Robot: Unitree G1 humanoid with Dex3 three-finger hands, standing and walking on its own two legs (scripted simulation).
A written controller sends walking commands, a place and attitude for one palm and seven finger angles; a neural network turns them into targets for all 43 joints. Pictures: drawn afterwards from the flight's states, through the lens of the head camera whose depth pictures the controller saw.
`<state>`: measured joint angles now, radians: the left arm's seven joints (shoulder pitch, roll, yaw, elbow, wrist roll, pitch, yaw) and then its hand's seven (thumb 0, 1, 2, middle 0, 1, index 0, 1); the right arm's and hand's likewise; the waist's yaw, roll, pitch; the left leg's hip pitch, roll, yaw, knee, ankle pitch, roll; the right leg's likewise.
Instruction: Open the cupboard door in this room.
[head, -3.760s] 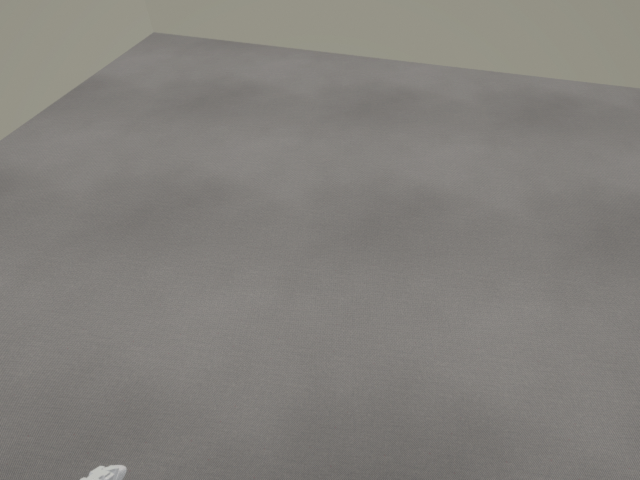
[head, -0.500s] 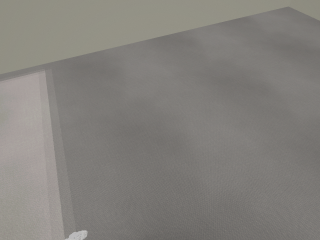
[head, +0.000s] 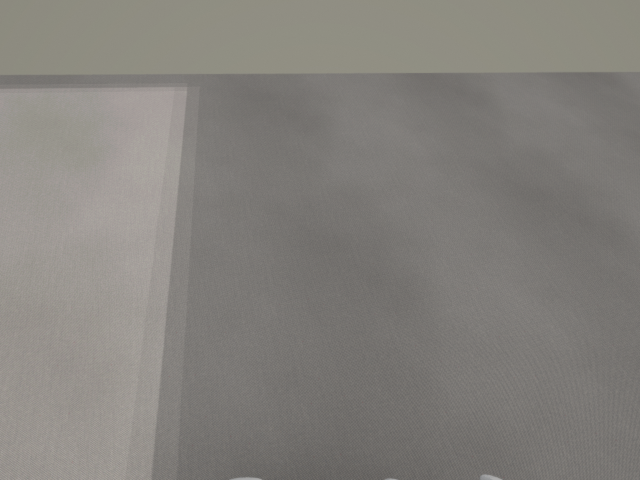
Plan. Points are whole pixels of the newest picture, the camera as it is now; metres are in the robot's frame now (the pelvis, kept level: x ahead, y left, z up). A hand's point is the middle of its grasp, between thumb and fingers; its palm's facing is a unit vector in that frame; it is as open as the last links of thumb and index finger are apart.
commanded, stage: turn or walk to find it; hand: left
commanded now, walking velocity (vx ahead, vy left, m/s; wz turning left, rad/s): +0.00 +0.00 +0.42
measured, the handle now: out of the picture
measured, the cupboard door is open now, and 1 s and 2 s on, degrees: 0 0 0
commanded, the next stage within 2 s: none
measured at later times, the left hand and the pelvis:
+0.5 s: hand out of the picture +0.05 +0.18 -0.14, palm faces +0.21 -0.94 -0.27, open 7.4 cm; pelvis -0.01 -0.03 +0.01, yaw +13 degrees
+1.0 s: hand out of the picture -0.10 +0.22 -0.17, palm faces +0.45 -0.86 -0.24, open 7.4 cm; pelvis -0.04 +0.01 +0.01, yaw +25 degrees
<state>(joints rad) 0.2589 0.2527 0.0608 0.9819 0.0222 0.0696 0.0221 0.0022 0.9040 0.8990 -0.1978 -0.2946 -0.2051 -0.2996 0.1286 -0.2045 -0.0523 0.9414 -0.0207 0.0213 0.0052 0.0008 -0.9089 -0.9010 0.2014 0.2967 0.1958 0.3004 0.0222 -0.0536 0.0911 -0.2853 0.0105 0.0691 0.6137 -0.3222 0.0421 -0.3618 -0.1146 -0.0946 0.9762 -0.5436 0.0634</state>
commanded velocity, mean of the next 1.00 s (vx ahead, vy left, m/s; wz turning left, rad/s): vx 0.00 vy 0.00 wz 0.42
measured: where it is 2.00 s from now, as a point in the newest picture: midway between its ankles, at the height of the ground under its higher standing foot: outside the picture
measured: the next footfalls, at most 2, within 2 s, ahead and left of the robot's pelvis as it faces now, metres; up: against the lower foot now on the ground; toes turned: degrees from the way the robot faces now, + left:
right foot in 0.40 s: +0.05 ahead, -0.13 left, +0.00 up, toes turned +7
left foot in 0.80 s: -0.04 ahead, +0.12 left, +0.00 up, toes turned +26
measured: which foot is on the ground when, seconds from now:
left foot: down 0.00-0.40, up 0.42-0.78, down 0.80-1.00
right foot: up 0.00-0.38, down 0.40-0.82, up 0.84-1.00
